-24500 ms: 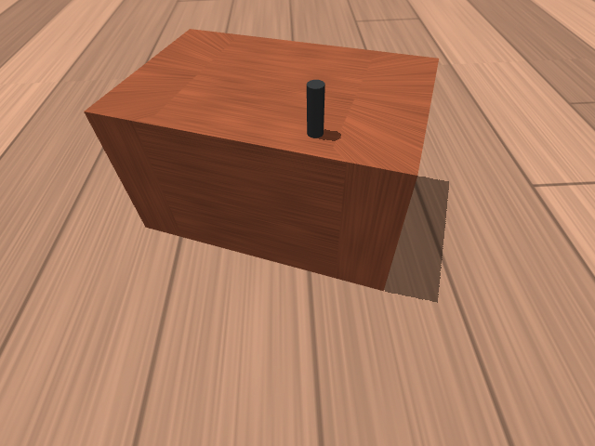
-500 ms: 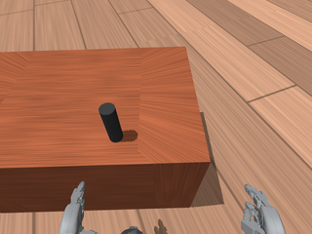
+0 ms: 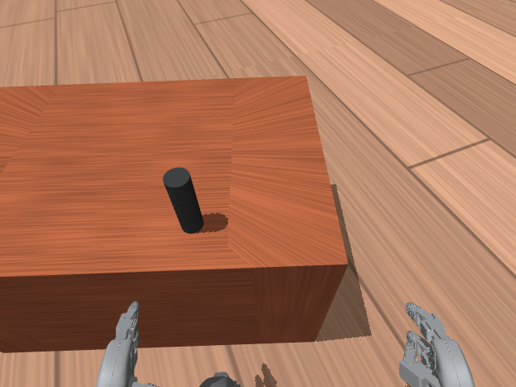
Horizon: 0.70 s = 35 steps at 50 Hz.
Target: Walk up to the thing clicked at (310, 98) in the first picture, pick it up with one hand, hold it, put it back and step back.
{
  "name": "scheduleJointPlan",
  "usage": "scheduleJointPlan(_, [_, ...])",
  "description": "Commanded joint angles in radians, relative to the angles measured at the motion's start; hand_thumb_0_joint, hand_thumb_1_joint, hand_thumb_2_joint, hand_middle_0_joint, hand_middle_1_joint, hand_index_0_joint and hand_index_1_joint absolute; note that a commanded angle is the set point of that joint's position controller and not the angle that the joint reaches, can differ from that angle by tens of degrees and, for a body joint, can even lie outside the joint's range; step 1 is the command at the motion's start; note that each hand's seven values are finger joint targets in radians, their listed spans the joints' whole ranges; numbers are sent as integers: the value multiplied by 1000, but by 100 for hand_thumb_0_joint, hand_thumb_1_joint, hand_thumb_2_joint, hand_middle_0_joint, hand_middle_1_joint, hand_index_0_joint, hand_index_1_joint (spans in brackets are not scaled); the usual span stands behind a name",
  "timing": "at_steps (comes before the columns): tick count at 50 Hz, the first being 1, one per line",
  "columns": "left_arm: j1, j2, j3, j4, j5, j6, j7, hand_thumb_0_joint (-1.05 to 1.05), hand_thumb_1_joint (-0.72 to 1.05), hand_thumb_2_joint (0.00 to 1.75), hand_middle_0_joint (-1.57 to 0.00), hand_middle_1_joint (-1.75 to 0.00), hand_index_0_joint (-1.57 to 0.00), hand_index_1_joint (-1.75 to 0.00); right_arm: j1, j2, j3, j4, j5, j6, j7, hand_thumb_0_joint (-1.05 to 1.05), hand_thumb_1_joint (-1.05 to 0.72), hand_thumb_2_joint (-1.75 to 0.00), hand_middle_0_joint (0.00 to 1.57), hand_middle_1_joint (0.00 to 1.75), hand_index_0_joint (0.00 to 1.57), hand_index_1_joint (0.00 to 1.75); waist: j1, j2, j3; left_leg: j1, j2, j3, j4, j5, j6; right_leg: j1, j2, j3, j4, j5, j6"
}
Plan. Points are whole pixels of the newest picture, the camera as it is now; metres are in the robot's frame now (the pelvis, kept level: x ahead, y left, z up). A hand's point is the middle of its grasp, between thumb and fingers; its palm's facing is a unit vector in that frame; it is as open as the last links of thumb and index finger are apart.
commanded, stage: home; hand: left
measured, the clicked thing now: (185, 203) +0.47 +0.19 -0.04
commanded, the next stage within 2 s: stand in 1.34 s
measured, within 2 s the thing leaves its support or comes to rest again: neither
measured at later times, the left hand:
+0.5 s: hand (159, 366) +0.17 +0.18 -0.05, palm faces +0.12 -0.97 -0.23, open 17.4 cm
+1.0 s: hand (161, 368) +0.17 +0.18 -0.06, palm faces +0.10 -0.95 -0.28, open 17.5 cm
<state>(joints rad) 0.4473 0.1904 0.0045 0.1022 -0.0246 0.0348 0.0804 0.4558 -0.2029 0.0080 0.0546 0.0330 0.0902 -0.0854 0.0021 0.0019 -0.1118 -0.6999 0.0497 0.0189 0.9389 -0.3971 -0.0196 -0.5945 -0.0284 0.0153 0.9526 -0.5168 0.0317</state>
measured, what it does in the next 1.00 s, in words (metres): stands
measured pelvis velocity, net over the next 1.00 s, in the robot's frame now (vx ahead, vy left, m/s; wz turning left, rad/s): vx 0.01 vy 0.00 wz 0.01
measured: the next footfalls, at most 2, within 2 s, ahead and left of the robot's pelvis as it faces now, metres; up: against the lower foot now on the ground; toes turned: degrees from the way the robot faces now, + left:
none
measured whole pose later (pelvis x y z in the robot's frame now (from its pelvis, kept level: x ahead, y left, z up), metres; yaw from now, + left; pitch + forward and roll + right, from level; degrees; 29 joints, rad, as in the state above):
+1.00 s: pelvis +0.01 +0.00 +0.00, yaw +0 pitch +8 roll -1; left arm 0.47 0.21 -0.01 0.09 0.01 0.06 0.12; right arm 0.33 -0.22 0.00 0.38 0.01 0.05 -0.11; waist -0.02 0.01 -0.09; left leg -0.68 0.06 -0.01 0.96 -0.42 -0.03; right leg -0.55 -0.01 -0.01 0.94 -0.53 0.02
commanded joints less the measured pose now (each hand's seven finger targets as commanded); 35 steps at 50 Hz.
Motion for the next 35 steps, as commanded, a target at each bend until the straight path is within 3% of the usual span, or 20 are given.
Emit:
scheduleJointPlan(1, [9,108,57,-169,-5,-59,11,0,-55,6,-5,-5,-5,-5,-8,-102,-62,-178,-5,-52,-13,0,-90,-90,20,30,20,30,5,4,-67,166,-29,36,-148,104,17,-47,31,-48,-175,173,-29])
scheduleJointPlan(2, [-11,96,46,-197,-5,-61,10,0,-54,6,-5,-6,-5,-6,-31,-107,-63,-231,-7,-57,-15,0,-90,-90,20,30,20,30,-4,-28,-104,177,-26,31,-141,121,19,-31,33,-49,-169,190,-25])
scheduleJointPlan(6, [-21,100,44,-204,-2,-60,15,0,-55,5,-5,-5,-5,-5,-17,-100,-60,-208,-8,-52,-16,0,-90,-90,20,30,20,30,5,2,-106,173,-26,31,-145,133,16,-36,34,-50,-156,201,-29])
scheduleJointPlan(8, [-18,96,43,-190,-3,-62,15,0,-53,7,-5,-6,-5,-6,-15,-104,-66,-209,-8,-56,-19,0,-90,-90,20,30,20,30,-9,-13,-99,176,-27,35,-134,128,18,-36,32,-45,-164,203,-26])
scheduleJointPlan(9, [-33,99,45,-206,-1,-62,16,0,-54,6,-5,-5,-5,-5,-6,-90,-48,-197,-8,-57,-19,0,-90,-90,20,30,20,30,-2,1,-106,183,-26,34,-133,144,18,-32,32,-46,-157,219,-26])
scheduleJointPlan(15, [-15,96,43,-194,-1,-59,18,0,-55,6,-5,-5,-5,-5,-10,-104,-65,-205,-7,-54,-18,0,-90,-90,20,30,20,30,-2,7,-88,181,-22,27,-149,130,14,-41,36,-54,-152,196,-30])
scheduleJointPlan(16, [6,106,61,-199,-2,-58,19,0,-54,6,-5,-6,-5,-6,5,-101,-66,-194,-8,-51,-18,0,-90,-90,20,30,20,30,7,22,-117,179,-24,29,-136,165,14,-28,35,-52,-144,229,-33])
scheduleJointPlan(17, [-5,96,44,-197,-1,-57,18,0,-56,5,-5,-5,-5,-5,-7,-107,-67,-211,-7,-50,-18,0,-90,-90,20,30,20,30,1,8,-101,182,-22,26,-143,158,13,-34,37,-54,-144,220,-31])
scheduleJointPlan(19, [13,107,59,-189,-2,-55,19,0,-56,5,-5,-5,-5,-5,-6,-100,-67,-198,-7,-47,-15,0,-90,-90,20,30,20,30,8,20,-94,172,-23,24,-144,145,14,-38,35,-54,-146,206,-32])
scheduleJointPlan(20, [-6,93,40,-198,-2,-56,18,0,-54,6,-5,-6,-5,-6,-18,-105,-61,-206,-7,-49,-14,0,-90,-90,20,30,20,30,3,12,-78,169,-22,27,-146,131,13,-49,36,-54,-151,193,-32])
scheduleJointPlan(25, [-1,104,56,-191,-3,-60,19,0,-54,6,-5,-6,-5,-6,-10,-98,-59,-198,-7,-46,-15,0,-90,-90,20,30,20,30,10,14,-72,154,-26,29,-147,100,14,-51,33,-50,-158,164,-33])
scheduleJointPlan(26, [-17,95,43,-211,-1,-61,18,0,-54,6,-5,-6,-5,-6,-15,-103,-65,-225,-7,-50,-18,0,-90,-90,20,30,20,30,-4,-10,-89,171,-24,29,-141,111,16,-51,35,-50,-159,180,-29])
scheduleJointPlan(29, [-10,106,55,-219,-2,-61,20,0,-53,7,-5,-6,-5,-6,-8,-98,-60,-219,-7,-49,-16,0,-90,-90,20,30,20,30,8,10,-104,170,-27,34,-138,135,15,-36,33,-49,-151,203,-29])
scheduleJointPlan(32, [-11,98,47,-207,0,-60,20,0,-54,6,-5,-6,-5,-6,0,-107,-69,-222,-8,-47,-19,0,-90,-90,20,30,20,30,-2,-7,-107,174,-25,32,-135,135,16,-43,35,-49,-150,206,-29])
scheduleJointPlan(33, [-3,101,47,-189,-1,-60,19,0,-54,6,-5,-6,-5,-6,16,-91,-53,-189,-8,-42,-19,0,-90,-90,20,30,20,30,-1,5,-82,162,-30,39,-130,117,17,-57,31,-41,-161,194,-28])
scheduleJointPlan(35, [-23,97,50,-218,1,-58,19,0,-53,6,-5,-6,-5,-6,-4,-102,-65,-226,-9,-51,-20,0,-90,-90,20,30,20,30,-1,1,-118,170,-26,31,-131,127,17,-47,33,-45,-149,200,-29])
